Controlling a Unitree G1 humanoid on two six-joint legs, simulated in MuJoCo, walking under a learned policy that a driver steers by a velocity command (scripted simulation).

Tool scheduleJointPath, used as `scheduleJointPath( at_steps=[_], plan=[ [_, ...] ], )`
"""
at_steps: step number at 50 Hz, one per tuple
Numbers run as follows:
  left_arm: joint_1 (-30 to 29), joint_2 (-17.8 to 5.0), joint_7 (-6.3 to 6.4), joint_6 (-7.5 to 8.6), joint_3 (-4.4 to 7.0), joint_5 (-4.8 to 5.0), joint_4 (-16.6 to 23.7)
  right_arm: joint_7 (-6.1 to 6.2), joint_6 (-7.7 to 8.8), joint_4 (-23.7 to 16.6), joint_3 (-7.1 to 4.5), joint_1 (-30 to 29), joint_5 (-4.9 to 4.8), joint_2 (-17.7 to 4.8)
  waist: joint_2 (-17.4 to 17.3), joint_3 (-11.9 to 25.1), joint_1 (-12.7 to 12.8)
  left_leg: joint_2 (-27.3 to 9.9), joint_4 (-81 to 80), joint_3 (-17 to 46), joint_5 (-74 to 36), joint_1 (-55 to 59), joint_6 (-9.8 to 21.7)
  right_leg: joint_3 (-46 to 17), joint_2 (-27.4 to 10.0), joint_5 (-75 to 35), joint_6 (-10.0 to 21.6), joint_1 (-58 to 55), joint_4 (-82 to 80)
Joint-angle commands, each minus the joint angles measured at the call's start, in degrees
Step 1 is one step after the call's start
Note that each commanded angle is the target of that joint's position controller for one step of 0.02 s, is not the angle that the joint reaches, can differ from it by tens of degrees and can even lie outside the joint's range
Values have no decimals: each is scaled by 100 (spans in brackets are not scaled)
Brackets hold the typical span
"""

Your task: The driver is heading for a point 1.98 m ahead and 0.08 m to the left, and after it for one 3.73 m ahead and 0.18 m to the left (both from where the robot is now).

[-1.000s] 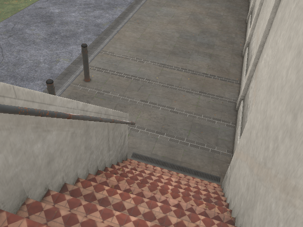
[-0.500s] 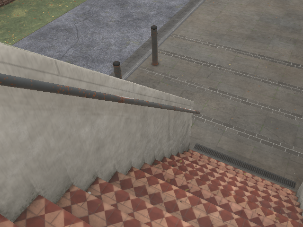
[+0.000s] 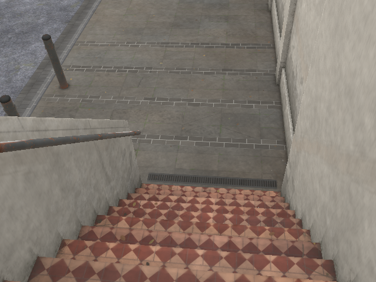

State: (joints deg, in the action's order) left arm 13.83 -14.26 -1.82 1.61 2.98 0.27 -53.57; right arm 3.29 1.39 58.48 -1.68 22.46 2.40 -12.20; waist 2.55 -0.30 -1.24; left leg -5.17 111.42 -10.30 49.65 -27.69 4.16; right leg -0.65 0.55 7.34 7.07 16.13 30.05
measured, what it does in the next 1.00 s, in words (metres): goes down: left foot 0.21 m lower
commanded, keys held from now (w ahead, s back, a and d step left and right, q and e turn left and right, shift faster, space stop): e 0.26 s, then no key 0.02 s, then q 0.72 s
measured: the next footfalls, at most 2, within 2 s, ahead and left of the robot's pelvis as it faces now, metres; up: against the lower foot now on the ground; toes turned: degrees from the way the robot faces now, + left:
left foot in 0.64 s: +0.31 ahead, +0.11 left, -0.21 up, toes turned -6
right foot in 1.26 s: +0.30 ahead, -0.12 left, -0.21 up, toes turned +18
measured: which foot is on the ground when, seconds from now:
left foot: up 0.00-0.62, down 0.64-1.00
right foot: down 0.00-0.64, up 0.66-1.00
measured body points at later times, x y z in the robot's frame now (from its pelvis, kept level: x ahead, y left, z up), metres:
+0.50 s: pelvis +0.14 +0.00 -0.12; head +0.10 -0.02 +0.33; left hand +0.23 +0.22 -0.24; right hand +0.19 -0.25 -0.26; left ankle +0.32 +0.11 -0.84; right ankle +0.05 -0.05 -0.75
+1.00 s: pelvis +0.22 +0.02 -0.24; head +0.23 +0.07 +0.20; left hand +0.46 +0.22 -0.33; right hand +0.30 -0.21 -0.35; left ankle +0.27 +0.11 -0.96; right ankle +0.33 -0.11 -0.74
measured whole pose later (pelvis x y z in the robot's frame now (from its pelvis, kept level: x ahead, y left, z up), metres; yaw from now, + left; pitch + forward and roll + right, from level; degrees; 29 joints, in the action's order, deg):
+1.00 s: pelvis +0.22 +0.02 -0.24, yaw +6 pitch +0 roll -3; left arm -3.7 -10.2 2.3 -6.4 -1.9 -2.3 -35.9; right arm 4.1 -2.0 42.8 3.6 18.8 0.3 -7.8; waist 4.4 -1.9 -3.8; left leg 5.7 42.4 10.4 16.1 -25.5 2.6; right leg -1.7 5.5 11.4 -8.5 62.2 103.2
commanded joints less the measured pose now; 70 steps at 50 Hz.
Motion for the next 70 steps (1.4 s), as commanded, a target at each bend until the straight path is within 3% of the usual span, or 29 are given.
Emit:
scheduleJointPath(
  at_steps=[1,3,4,7,10,12,14,17,20,24,27,30,32,33,34,35,37,40,45,51,57,60,61,62,63,64,65,68,70],
  plan=[
    [2169,-1122,-38,-144,193,139,-448,1,-65,-775,-18,-51,-85,-477,628,578,574,378,1616,630,-388,-4265,95,-1856,-1547,-6037,724,-3124,1101],
    [1728,-1224,111,-239,175,-13,-252,58,-164,-941,26,-553,23,-413,542,517,361,177,705,1158,-1459,-4460,-183,-3263,-1992,-1572,1438,-1800,102],
    [1621,-880,182,-204,26,-68,-248,98,-226,-867,18,-828,139,-452,-20,187,273,98,219,1435,-2260,-4464,-316,-3119,-1862,-1572,1309,-1289,255],
    [798,-138,341,-66,-338,5,150,30,-427,-1239,123,-1348,43,-182,-288,-280,-157,399,-2229,1026,-4496,-3101,-850,-2377,-1071,-2714,606,1189,462],
    [1022,-398,459,-79,-341,46,176,4,-505,-1068,85,-896,40,-187,448,394,-182,577,-2228,1227,-5284,-2709,-826,-2477,-726,-3061,267,508,941],
    [1432,-284,505,-128,-385,104,186,-35,-528,-1365,29,-1569,32,-331,343,78,114,700,-2975,1231,-5465,-3489,-742,-2714,-460,-1993,197,-38,1109],
    [1326,-358,485,-185,-301,114,227,-45,-485,-1159,-26,-1111,95,-403,413,166,-165,551,-3720,1436,-5791,-2779,-650,-2598,-344,-2688,263,-4,1518],
    [1105,90,526,-115,-497,134,237,-204,-433,-1105,5,-1331,50,-254,68,-184,-133,536,-5203,1471,-7222,-1558,-644,-2593,-288,153,341,1047,1504],
    [843,49,524,-71,-545,109,364,-297,-279,-1084,26,-1547,32,-234,182,-445,199,477,-7018,1577,-7683,-739,-575,-2325,-93,802,287,1123,1708],
    [1316,49,441,-133,-502,-240,187,-407,11,-1208,8,-1791,-394,-253,307,-849,1201,221,-9909,1656,-7626,-106,-404,-2174,-50,71,526,613,2183],
    [1572,-163,395,-251,-433,-349,162,-350,79,-1288,-175,-1462,-382,-658,299,-769,1552,49,-10423,1358,-6369,135,-302,-2440,-192,-1382,760,470,2746],
    [1319,-381,455,-256,-320,-276,247,-345,21,-887,-282,-313,-369,-650,-235,-250,1003,60,-10886,1029,-6112,1438,-141,-2205,-39,-526,822,877,4030],
    [1113,-383,391,-202,-246,-294,432,-334,-93,-607,-390,689,-434,-944,-1136,478,415,-382,-9914,1277,-8206,3653,-2,-992,520,2619,571,2418,6103],
    [705,-185,330,-167,-189,-191,622,-376,-209,-656,-324,1472,-420,-927,-1419,1164,-185,-1150,-7804,1833,-10139,5867,567,149,916,5160,122,4738,8892],
    [348,-127,399,-215,-251,-9,936,-375,-288,-618,-392,1187,-485,-1237,-1582,1599,-353,-1807,-7359,2500,-9805,6441,1510,674,630,5343,-246,5879,10104],
    [-181,-173,469,-180,-290,-139,1242,-259,-286,-985,-438,790,-517,-1281,-1518,1708,-525,-2032,-8123,3188,-8015,5776,2017,427,251,4314,-556,6190,10009],
    [-897,-128,540,-362,-335,-349,1286,-157,-325,-1247,-204,134,-259,-942,-399,1051,-361,-1362,-8432,2890,-7469,3618,1817,224,262,3058,-776,5606,10025],
    [-688,223,524,-681,-418,-308,1360,-28,-239,-1316,102,-124,-302,-743,-515,527,222,-409,-7974,2540,-6817,1450,1125,186,354,1015,-1063,5074,9326],
    [-1433,290,413,-801,-480,-233,1987,127,-274,-1692,320,-263,-253,-588,-943,397,58,-203,-8207,3578,-4528,772,1007,131,523,461,-1564,5351,8599],
    [-2145,177,398,-661,-403,-221,2336,131,-270,-2179,217,-420,-156,-640,-1016,424,-205,-110,-8377,4381,-3690,1531,1032,-431,401,-198,-1564,4620,6088],
    [-1986,-116,256,-492,-401,-168,2374,-184,-289,-2677,34,-1212,-177,-931,-1280,554,-54,5,-8279,4420,-4848,829,1210,-384,319,323,-1072,1905,4443],
    [-1016,-13,132,-494,-466,164,2154,-263,-509,-2633,-52,-1095,-22,-970,-1520,167,2,283,-8839,4318,-3666,125,1037,9,439,1829,-760,-139,1654],
    [-420,-11,151,-560,-438,174,1998,-225,-605,-2547,-57,-826,15,-953,-1305,4,216,363,-8842,4432,-2493,320,917,-370,237,2408,-560,-649,-342],
    [-47,-158,193,-552,-369,54,1810,-247,-590,-2383,-78,-462,-71,-765,-386,-50,138,763,-7828,3893,-1778,-584,641,-636,69,2186,-474,-1826,-544],
    [462,-319,147,-494,-364,176,1750,-272,-539,-2459,-62,-548,-74,-372,343,63,207,1179,-6000,2901,-753,-2011,206,-1934,-955,2037,-338,-2697,-11],
    [986,-764,117,-352,-261,152,1713,-299,-360,-3046,-176,-1417,-287,-693,1278,-402,707,1898,-6431,2455,-365,-3627,-47,-4022,-1825,403,-143,-2872,-813],
    [1101,-511,183,-257,-293,73,1458,-280,-212,-2982,-311,-1992,-294,-1074,608,-745,797,1628,-6546,2777,-1030,-3817,-289,-4399,-1763,641,-276,-2570,-1014],
    [434,-627,294,-54,-305,-177,1363,-295,-281,-2478,-228,-1487,-242,-492,1080,-195,213,1818,-4241,2265,-2682,-2632,-535,-2479,-1065,-1341,-284,-1004,-290],
    [133,-395,262,13,-411,-163,1464,-220,-401,-2282,-244,-1250,-184,-434,831,338,-194,1966,-1964,2187,-2973,-2360,-633,-2033,-1041,-2975,-24,-170,-66]
  ],
)
Velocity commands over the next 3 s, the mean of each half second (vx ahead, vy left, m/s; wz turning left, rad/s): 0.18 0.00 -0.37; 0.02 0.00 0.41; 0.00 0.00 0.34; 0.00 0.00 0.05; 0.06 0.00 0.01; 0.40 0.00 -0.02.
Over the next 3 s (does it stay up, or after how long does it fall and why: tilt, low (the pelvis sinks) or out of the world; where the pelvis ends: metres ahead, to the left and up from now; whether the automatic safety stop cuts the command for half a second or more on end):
stays up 0.39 0.04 -0.27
